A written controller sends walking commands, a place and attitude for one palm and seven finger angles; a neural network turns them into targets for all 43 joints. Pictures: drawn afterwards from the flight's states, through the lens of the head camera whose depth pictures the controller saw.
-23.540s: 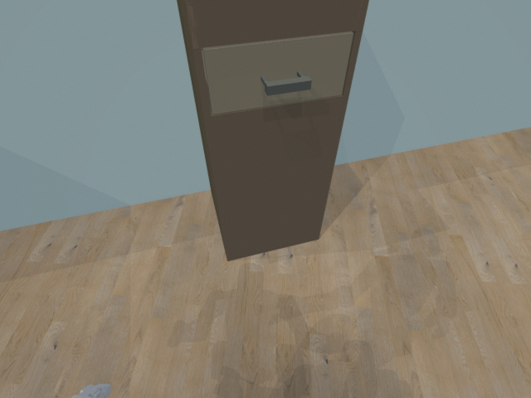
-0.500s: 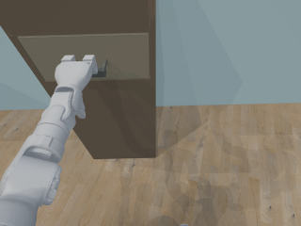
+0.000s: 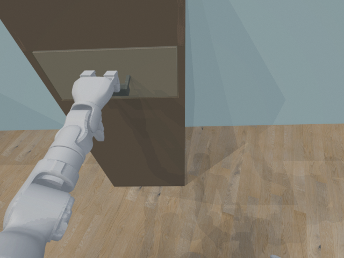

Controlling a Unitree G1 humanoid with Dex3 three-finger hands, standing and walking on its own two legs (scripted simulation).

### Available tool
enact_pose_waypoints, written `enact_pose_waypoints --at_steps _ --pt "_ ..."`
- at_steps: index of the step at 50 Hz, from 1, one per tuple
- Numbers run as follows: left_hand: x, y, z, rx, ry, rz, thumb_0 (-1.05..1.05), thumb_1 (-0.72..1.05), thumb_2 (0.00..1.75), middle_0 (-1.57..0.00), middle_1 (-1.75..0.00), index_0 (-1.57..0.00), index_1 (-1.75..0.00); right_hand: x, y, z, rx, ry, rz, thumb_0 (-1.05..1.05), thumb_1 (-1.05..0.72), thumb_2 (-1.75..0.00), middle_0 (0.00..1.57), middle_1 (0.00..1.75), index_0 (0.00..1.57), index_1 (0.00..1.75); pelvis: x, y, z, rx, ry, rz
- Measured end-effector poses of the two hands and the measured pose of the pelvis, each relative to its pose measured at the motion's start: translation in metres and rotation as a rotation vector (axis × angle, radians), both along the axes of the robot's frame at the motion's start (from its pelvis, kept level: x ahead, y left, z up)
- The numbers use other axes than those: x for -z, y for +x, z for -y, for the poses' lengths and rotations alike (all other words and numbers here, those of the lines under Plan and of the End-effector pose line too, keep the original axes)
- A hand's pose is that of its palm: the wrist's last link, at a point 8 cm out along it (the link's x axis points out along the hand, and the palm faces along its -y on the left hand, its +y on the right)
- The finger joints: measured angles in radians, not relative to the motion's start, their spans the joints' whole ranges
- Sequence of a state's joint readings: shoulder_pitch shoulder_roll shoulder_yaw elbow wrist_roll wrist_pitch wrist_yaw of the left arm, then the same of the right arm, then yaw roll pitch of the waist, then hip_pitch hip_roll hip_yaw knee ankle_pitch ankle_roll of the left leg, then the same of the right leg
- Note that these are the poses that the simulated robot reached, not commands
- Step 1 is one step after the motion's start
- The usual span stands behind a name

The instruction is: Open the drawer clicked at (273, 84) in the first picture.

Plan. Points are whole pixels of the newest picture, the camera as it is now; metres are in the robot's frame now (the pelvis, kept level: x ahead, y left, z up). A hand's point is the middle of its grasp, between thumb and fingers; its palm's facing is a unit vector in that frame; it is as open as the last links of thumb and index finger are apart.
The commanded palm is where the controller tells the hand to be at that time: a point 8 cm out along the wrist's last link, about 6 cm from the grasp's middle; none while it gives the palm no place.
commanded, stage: lift the fingers back up to retry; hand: left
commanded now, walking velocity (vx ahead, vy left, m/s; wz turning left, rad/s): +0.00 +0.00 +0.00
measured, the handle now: (109, 84) +0.56 +0.20 +0.08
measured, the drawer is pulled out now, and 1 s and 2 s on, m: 0.00 0.00 0.00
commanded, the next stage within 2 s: re-aim the fingers above the handle in 0.50 s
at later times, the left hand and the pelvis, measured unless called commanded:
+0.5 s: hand (97, 95) +0.46 +0.20 +0.13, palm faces -0.05 -0.01 -1.00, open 13.9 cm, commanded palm +0.43 +0.19 +0.20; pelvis +0.04 +0.00 +0.01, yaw +0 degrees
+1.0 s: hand (102, 98) +0.45 +0.18 +0.13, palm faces -0.06 -0.01 -1.00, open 13.8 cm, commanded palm +0.43 +0.19 +0.20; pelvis +0.03 +0.00 +0.01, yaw +1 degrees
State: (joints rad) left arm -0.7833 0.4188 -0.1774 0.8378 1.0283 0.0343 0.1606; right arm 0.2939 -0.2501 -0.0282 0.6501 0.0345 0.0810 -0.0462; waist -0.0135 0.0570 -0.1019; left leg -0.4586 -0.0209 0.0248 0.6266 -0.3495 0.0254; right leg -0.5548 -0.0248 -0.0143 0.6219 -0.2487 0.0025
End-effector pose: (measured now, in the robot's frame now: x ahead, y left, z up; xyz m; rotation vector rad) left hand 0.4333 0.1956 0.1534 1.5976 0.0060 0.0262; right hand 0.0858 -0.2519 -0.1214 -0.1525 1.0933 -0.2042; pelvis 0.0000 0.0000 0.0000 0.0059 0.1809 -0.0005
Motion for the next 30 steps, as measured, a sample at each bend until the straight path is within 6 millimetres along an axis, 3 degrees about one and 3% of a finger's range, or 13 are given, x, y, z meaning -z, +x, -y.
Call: enact_pose_waypoints --at_steps 9,19,24,30 --pt "-0.013 0.011 0.012 0.051 -0.041 0.022 0.00 -0.49 0.30 -0.32 -1.20 -0.33 -1.23 -0.005 0.022 -0.001 0.003 0.007 0.016 0.01 -0.91 -0.90 0.20 0.30 0.20 0.30 -0.005 0.016 -0.001 0.007 -0.003 0.020" --pt "-0.047 0.016 -0.002 -0.049 -0.031 0.051 0.00 -0.49 0.30 -0.32 -1.20 -0.32 -1.21 -0.008 0.057 -0.004 -0.020 0.049 0.044 0.01 -0.91 -0.90 0.20 0.30 0.20 0.30 -0.011 0.032 0.000 0.009 -0.007 0.036" --pt "-0.035 0.011 -0.004 -0.057 -0.033 -0.046 0.00 -0.49 0.30 -0.32 -1.20 -0.32 -1.20 -0.016 0.081 -0.005 -0.052 0.041 0.077 0.01 -0.91 -0.90 0.20 0.30 0.20 0.30 -0.012 0.035 0.002 0.000 -0.006 0.047" --pt "-0.023 -0.001 0.012 0.078 -0.056 -0.068 0.00 -0.49 0.30 -0.32 -1.20 -0.32 -1.20 -0.024 0.102 -0.005 -0.083 0.014 0.127 0.01 -0.91 -0.90 0.20 0.30 0.20 0.30 -0.011 0.036 0.003 -0.008 -0.007 0.050"
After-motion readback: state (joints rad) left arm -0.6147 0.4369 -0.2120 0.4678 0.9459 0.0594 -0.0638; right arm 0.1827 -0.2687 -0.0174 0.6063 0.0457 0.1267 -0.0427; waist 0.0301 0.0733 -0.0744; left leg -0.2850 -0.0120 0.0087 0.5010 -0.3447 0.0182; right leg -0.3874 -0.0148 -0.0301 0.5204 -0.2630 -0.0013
